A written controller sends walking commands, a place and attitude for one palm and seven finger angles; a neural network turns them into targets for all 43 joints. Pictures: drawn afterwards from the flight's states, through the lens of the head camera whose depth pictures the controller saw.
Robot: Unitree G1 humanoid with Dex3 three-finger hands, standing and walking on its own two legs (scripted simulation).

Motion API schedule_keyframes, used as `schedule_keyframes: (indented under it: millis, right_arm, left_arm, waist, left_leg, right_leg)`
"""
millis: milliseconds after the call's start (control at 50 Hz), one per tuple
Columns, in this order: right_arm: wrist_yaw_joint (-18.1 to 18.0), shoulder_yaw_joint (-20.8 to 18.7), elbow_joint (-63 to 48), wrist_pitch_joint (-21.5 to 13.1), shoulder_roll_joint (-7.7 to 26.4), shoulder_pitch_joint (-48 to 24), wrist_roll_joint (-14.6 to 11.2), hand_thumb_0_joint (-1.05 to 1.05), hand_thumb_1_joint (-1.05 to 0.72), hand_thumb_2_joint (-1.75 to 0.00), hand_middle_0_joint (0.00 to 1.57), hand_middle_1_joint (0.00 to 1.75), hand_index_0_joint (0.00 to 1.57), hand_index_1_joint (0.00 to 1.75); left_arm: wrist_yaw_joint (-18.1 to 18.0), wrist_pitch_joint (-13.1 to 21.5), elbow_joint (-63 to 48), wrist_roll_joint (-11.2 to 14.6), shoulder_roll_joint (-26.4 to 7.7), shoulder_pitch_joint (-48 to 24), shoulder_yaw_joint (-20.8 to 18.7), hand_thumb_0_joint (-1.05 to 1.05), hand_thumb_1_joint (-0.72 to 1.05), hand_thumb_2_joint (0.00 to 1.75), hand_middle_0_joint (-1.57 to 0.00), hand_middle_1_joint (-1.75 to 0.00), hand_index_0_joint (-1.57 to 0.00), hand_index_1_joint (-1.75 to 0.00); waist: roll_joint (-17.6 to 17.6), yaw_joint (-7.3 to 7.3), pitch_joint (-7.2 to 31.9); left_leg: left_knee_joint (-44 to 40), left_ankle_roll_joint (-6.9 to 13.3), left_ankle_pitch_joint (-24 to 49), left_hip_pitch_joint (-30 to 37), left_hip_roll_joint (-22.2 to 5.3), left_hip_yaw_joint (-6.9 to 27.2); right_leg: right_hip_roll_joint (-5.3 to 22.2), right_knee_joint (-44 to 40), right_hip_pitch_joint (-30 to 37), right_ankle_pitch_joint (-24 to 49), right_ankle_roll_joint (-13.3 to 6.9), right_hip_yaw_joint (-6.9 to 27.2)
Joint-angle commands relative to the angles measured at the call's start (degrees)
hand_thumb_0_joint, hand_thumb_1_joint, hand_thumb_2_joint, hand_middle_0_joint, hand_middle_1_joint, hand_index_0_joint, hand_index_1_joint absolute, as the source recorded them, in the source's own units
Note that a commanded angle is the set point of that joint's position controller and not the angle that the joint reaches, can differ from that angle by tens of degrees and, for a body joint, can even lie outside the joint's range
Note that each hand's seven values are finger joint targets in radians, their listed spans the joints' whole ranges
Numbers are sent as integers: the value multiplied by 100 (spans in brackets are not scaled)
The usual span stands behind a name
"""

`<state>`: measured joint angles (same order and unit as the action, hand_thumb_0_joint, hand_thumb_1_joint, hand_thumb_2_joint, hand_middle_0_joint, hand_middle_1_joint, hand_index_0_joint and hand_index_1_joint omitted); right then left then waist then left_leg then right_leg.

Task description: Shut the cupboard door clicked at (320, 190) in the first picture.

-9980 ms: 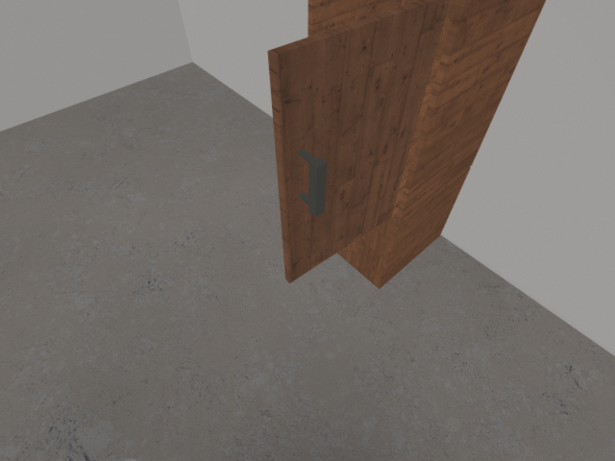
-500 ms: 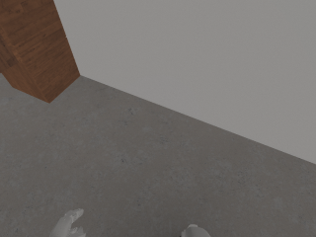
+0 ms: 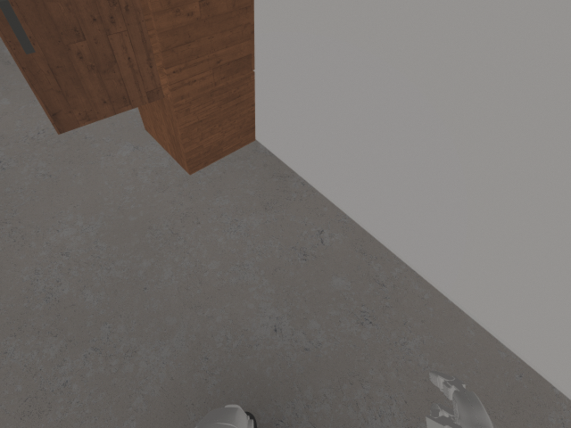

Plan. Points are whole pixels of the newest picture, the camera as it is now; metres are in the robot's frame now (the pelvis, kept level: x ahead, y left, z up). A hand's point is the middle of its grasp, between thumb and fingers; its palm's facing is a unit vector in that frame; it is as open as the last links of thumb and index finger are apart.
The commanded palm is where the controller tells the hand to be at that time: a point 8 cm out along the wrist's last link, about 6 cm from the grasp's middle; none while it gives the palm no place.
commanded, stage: walk to a spot facing it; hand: left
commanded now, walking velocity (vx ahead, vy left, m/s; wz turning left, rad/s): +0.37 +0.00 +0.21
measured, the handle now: (14, 23) +0.91 +0.79 +0.02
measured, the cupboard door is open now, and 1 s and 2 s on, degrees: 86 86 86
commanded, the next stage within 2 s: turn to face it in 0.86 s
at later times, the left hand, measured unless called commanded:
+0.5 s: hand (216, 283) +0.36 +0.17 -0.14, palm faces +0.00 -0.98 -0.18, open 7.4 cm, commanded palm none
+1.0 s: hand (197, 318) +0.30 +0.20 -0.18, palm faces +0.34 -0.93 -0.14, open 7.3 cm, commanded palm none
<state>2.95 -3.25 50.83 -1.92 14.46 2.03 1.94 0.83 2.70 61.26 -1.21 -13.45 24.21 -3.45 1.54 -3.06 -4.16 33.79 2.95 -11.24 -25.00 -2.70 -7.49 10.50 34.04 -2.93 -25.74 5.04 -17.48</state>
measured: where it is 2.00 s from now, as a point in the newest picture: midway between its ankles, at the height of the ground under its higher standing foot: (271, 309)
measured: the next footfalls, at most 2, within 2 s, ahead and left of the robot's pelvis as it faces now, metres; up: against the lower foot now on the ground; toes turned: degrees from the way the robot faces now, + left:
right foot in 0.50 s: +0.36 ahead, -0.12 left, +0.00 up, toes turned -3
left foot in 0.98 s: +0.55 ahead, +0.17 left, +0.00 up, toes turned +22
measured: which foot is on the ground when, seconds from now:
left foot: down 0.00-0.50, up 0.52-0.96, down 0.98-1.00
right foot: up 0.00-0.48, down 0.50-0.98, up 1.00-1.00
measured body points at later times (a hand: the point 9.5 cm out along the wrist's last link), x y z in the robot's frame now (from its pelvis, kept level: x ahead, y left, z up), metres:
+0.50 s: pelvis +0.23 -0.02 +0.01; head +0.25 -0.01 +0.46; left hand +0.36 +0.22 -0.12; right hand +0.15 -0.25 -0.14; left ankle +0.09 +0.09 -0.72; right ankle +0.32 -0.12 -0.72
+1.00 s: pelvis +0.43 +0.05 +0.00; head +0.45 +0.09 +0.44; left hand +0.29 +0.25 -0.16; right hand +0.63 -0.15 -0.12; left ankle +0.52 +0.15 -0.72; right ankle +0.33 -0.12 -0.70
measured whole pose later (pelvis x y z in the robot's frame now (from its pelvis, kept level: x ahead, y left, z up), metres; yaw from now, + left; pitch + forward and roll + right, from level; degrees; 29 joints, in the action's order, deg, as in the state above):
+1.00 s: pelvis +0.43 +0.05 +0.00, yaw +15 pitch -1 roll -2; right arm 1.9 -3.3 54.7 -2.5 12.7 4.7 1.9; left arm 0.6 2.5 64.9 -0.9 -10.3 25.2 -2.4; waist 1.1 -2.0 -3.4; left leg 36.0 4.8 -8.1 -26.2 -2.4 -7.2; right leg 7.9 40.2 -3.1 -27.9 3.8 -14.8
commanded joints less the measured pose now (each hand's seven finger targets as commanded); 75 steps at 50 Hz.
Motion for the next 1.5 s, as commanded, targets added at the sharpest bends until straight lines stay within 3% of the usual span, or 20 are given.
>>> schedule_keyframes:
  millis: [0, 100, 220, 360, 400, 440, 460, 480, 500, 580, 640, 840, 880, 920, 960, 1000, 1060, 1120, 1300, 1480]
  right_arm:
    - [-350, -351, 426, -21, 1496, 2579, -71, 0, -90, -90, 20, 30, 20, 30]
    - [-393, -32, 242, -202, 553, 1138, -73, 0, -90, -90, 20, 30, 20, 30]
    - [-383, -73, 521, -289, 363, 1666, -89, 0, -90, -90, 20, 30, 20, 30]
    - [-402, -10, 880, -282, 385, 2256, -29, 0, -90, -90, 20, 30, 20, 30]
    - [-405, -12, 974, -255, 394, 2342, -12, 0, -90, -90, 20, 30, 20, 30]
    - [-404, 7, 1015, -245, 390, 2258, -48, 0, -90, -90, 20, 30, 20, 30]
    - [-372, 13, 964, -267, 279, 2155, -115, 0, -90, -90, 20, 30, 20, 30]
    - [-374, 44, 825, -281, 0, 2350, -186, 0, -90, -90, 20, 30, 20, 30]
    - [-358, 19, 718, -239, 221, 2042, -183, 0, -90, -90, 20, 30, 20, 30]
    - [-298, 9, 838, -33, -159, 1663, -54, 0, -90, -90, 20, 30, 20, 30]
    - [-210, 4, 897, 94, -345, 1828, -39, 0, -90, -90, 20, 30, 20, 30]
    - [0, 12, 230, 29, -308, 184, -65, 0, -90, -90, 20, 30, 20, 30]
    - [-22, -2, 213, 2, -193, 258, -50, 0, -90, -90, 20, 30, 20, 30]
    - [-92, -75, 487, -27, 146, 1411, 14, 0, -90, -90, 20, 30, 20, 30]
    - [-279, -300, 692, -75, 1277, 2674, 9, 0, -90, -90, 20, 30, 20, 30]
    - [-373, -256, 509, -4, 1284, 2100, -73, 0, -90, -90, 20, 30, 20, 30]
    - [-426, -46, 225, -101, 653, 973, -99, 0, -90, -90, 20, 30, 20, 30]
    - [-431, -22, 202, -111, 603, 906, -105, 0, -90, -90, 20, 30, 20, 30]
    - [-414, -167, 253, 79, 670, 1320, -67, 0, -90, -90, 20, 30, 20, 30]
    - [-442, -258, 181, 230, 759, 1300, -71, 0, -90, -90, 20, 30, 20, 30]
  left_arm:
    - [28, 124, -1085, 56, -561, -1273, -7, 0, 90, 90, -20, -30, -20, -30]
    - [73, -111, -522, -68, -226, -492, -5, 0, 90, 90, -20, -30, -20, -30]
    - [109, -149, -820, -55, -142, -1311, -17, 0, 90, 90, -20, -30, -20, -30]
    - [150, -72, -1129, -15, -116, -2296, 62, 0, 90, 90, -20, -30, -20, -30]
    - [139, -32, -1119, -20, -178, -2237, 34, 0, 90, 90, -20, -30, -20, -30]
    - [118, 35, -822, -33, -384, -1250, -58, 0, 90, 90, -20, -30, -20, -30]
    - [74, 109, -529, -67, -764, -247, -190, 0, 90, 90, -20, -30, -20, -30]
    - [21, 114, -273, -64, -1279, 556, -330, 0, 90, 90, -20, -30, -20, -30]
    - [-31, 71, -314, 37, -1230, 483, -298, 0, 90, 90, -20, -30, -20, -30]
    - [-83, 171, -541, 62, -234, -743, -11, 0, 90, 90, -20, -30, -20, -30]
    - [-99, 265, -469, 34, -128, -761, 13, 0, 90, 90, -20, -30, -20, -30]
    - [-110, 264, -24, -28, -453, -153, -33, 0, 90, 90, -20, -30, -20, -30]
    - [-113, 235, -13, -28, -568, -157, -54, 0, 90, 90, -20, -30, -20, -30]
    - [-88, 188, -70, 12, -644, -252, -64, 0, 90, 90, -20, -30, -20, -30]
    - [-13, 141, -464, 103, -220, -201, 37, 0, 90, 90, -20, -30, -20, -30]
    - [-87, 70, -781, 80, -384, -860, -26, 0, 90, 90, -20, -30, -20, -30]
    - [-89, -153, -535, -16, -147, -541, -47, 0, 90, 90, -20, -30, -20, -30]
    - [-82, -271, -527, -3, -197, -289, -101, 0, 90, 90, -20, -30, -20, -30]
    - [-158, -363, -1238, 0, -354, -1600, -106, 0, 90, 90, -20, -30, -20, -30]
    - [-235, -330, -1462, 81, -409, -1669, -61, 0, 90, 90, -20, -30, -20, -30]
  waist:
    - [-704, 1287, 1370]
    - [-1114, 281, 323]
    - [-356, 353, 44]
    - [-695, 618, -25]
    - [-606, 556, 54]
    - [-277, 52, 411]
    - [351, -375, 1027]
    - [1635, -498, 1638]
    - [1144, -465, 1384]
    - [518, 249, 94]
    - [508, 435, 160]
    - [694, 127, -166]
    - [601, 261, -63]
    - [179, 838, 534]
    - [-1852, 1167, 1698]
    - [-262, 920, 1093]
    - [-918, 292, 343]
    - [-762, 119, 844]
    - [-577, 415, 731]
    - [-832, 331, 819]
  left_leg:
    - [-1592, 1182, 435, 3860, -2269, 3576]
    - [-2140, 553, -75, 1290, -1222, 1638]
    - [-2532, 787, 345, 1529, -1147, 1408]
    - [-2088, 682, 1776, 2285, -1111, 1112]
    - [-1756, 616, 1926, 2207, -1128, 1120]
    - [-511, 371, 2266, 1712, -790, 882]
    - [906, 140, 1618, 636, -387, 571]
    - [2752, -156, -1819, -773, 460, 192]
    - [3692, -80, -2172, -1131, 155, 742]
    - [3519, -254, -590, -857, -478, 918]
    - [2811, -376, -177, -736, -506, 705]
    - [658, -273, 1, -890, -253, 119]
    - [344, -150, -247, -317, -47, -81]
    - [-219, 36, 16, 1628, 299, -201]
    - [-1214, 1096, 1424, 3703, -2104, 3491]
    - [-1498, 1284, 1551, 2435, -2295, 3463]
    - [-1785, 705, 1434, 836, -1356, 2074]
    - [-1645, 577, 2163, 1020, -1020, 1592]
    - [-1511, 802, 1873, 1699, -1018, 2508]
    - [-789, 624, 2950, 1268, -786, 2857]
  right_leg:
    - [-335, 4283, -3865, -378, -284, 1433]
    - [-9, 3523, -2985, 975, -209, 1593]
    - [-70, 2144, -3234, 1737, -160, 1550]
    - [-459, 468, -2785, 1687, -371, 1218]
    - [-630, 85, -2129, 1494, -470, 1139]
    - [-796, -461, -469, 1768, -602, 1103]
    - [-99, -598, 1229, 1781, -868, 2023]
    - [1541, -1281, 2445, 2038, -1502, 4058]
    - [1797, -1742, 1930, 1916, -1724, 4261]
    - [1017, -2345, -537, 1862, -1212, 2336]
    - [812, -2597, -713, 1790, -1198, 1620]
    - [929, -2171, 289, 3164, -1066, 831]
    - [974, -1637, 321, 4030, -997, 684]
    - [681, 232, -413, 4582, -741, 224]
    - [-671, 3621, -2896, -649, -203, 553]
    - [-380, 4637, -3129, -443, -290, 1485]
    - [-177, 3981, -2817, 512, -149, 1712]
    - [-356, 3608, -2599, 855, -60, 1695]
    - [-549, 2290, -3114, 731, 88, 1863]
    - [-1014, 145, -1298, 721, -137, 1764]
